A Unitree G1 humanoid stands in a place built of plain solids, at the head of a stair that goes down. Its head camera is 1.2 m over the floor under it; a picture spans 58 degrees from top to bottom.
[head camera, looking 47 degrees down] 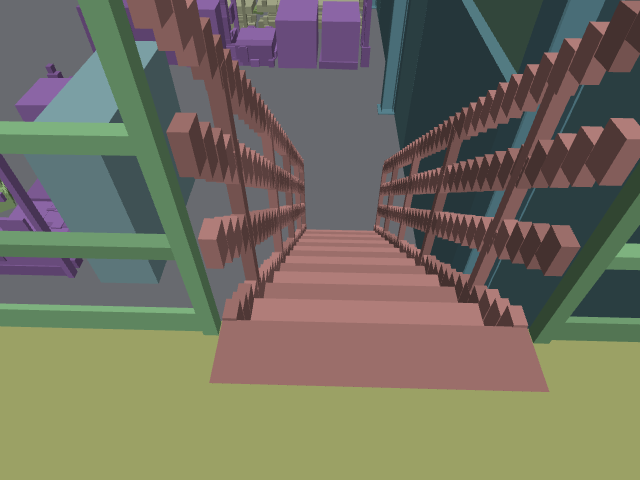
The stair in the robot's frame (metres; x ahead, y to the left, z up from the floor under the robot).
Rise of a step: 0.21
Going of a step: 0.24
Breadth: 0.98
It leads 2 degrees to the right of straight ahead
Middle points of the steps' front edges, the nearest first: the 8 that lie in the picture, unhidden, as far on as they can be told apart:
0.75 -0.17 0.00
0.99 -0.18 -0.21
1.23 -0.19 -0.42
1.47 -0.19 -0.63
1.71 -0.20 -0.84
1.95 -0.21 -1.06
2.18 -0.21 -1.27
2.42 -0.22 -1.48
